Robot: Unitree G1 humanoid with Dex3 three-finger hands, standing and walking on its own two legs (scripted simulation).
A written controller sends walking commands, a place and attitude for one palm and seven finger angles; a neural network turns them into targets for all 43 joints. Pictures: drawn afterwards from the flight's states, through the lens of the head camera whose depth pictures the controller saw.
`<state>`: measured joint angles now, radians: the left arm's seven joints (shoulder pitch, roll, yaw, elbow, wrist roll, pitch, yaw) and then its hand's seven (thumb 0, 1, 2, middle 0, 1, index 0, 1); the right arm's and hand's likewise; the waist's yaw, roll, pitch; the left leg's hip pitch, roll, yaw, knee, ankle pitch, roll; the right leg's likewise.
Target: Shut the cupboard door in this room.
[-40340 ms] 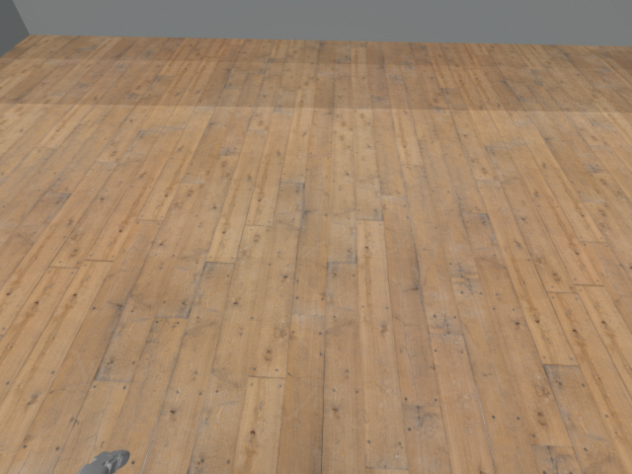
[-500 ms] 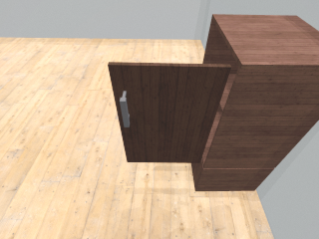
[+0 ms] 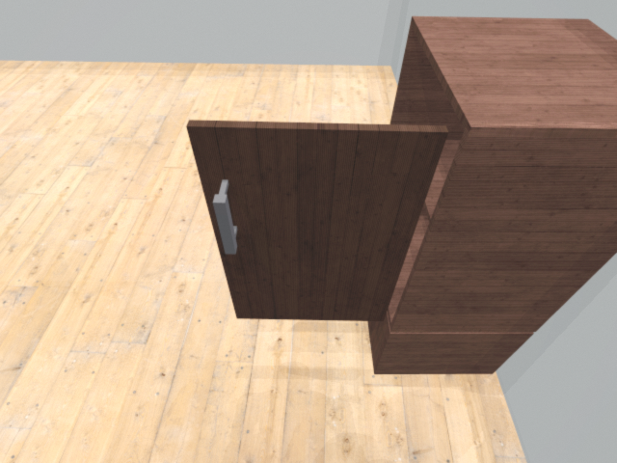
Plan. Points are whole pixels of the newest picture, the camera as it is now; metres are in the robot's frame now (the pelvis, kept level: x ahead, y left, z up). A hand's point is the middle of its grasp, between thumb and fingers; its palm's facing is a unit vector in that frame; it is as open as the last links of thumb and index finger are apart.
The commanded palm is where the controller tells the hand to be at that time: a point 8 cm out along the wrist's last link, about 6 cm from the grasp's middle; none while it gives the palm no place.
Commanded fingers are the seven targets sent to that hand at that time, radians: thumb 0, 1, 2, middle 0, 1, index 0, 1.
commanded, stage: shuffle to correct the standing spot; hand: left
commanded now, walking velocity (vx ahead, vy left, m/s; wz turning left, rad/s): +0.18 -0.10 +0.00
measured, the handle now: (227, 218) +0.51 +0.18 -0.01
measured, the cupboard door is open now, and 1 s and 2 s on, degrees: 89 89 89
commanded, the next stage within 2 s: come to a stop and stand still in 0.08 s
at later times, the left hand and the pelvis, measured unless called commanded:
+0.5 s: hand out of the picture +0.11 +0.19 -0.18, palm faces +0.01 -0.99 -0.17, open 7.3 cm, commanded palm none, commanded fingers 0.00 0.90 0.90 -0.20 -0.30 -0.20 -0.30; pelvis +0.07 +0.01 +0.01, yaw -2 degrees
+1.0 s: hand out of the picture +0.13 +0.14 -0.16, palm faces -0.04 -0.97 -0.25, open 7.3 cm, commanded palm none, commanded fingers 0.00 0.90 0.90 -0.20 -0.30 -0.20 -0.30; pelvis +0.07 -0.05 -0.01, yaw -1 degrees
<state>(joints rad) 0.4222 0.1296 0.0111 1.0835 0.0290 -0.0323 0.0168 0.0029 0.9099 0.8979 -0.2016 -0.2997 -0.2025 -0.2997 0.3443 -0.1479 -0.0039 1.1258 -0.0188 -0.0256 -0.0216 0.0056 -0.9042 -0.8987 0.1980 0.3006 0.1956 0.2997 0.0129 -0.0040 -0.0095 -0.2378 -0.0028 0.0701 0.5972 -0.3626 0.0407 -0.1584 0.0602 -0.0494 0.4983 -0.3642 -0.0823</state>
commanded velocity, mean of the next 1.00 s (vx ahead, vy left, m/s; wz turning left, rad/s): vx -0.03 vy -0.04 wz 0.00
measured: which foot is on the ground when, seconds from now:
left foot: up 0.00-0.24, down 0.26-1.00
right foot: down 0.00-0.26, up 0.28-0.66, down 0.68-1.00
